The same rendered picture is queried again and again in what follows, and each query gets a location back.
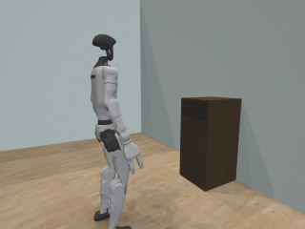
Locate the robot right thigh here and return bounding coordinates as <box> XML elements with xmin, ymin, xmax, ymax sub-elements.
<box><xmin>103</xmin><ymin>131</ymin><xmax>130</xmax><ymax>193</ymax></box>

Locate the robot right hand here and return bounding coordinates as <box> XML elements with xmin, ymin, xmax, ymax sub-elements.
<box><xmin>123</xmin><ymin>142</ymin><xmax>144</xmax><ymax>175</ymax></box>

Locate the handle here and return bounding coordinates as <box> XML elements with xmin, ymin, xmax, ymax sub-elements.
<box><xmin>185</xmin><ymin>108</ymin><xmax>197</xmax><ymax>113</ymax></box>

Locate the cabinet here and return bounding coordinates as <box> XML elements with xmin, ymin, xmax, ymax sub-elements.
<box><xmin>179</xmin><ymin>96</ymin><xmax>242</xmax><ymax>192</ymax></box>

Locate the right robot upper arm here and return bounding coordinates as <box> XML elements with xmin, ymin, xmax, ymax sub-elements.
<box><xmin>102</xmin><ymin>66</ymin><xmax>119</xmax><ymax>111</ymax></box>

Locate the robot right forearm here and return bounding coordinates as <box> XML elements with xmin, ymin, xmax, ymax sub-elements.
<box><xmin>108</xmin><ymin>98</ymin><xmax>132</xmax><ymax>145</ymax></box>

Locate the drawer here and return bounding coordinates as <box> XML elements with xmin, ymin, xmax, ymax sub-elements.
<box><xmin>182</xmin><ymin>99</ymin><xmax>208</xmax><ymax>122</ymax></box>

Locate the robot left shin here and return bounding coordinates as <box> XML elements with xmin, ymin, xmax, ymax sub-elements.
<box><xmin>99</xmin><ymin>171</ymin><xmax>116</xmax><ymax>214</ymax></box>

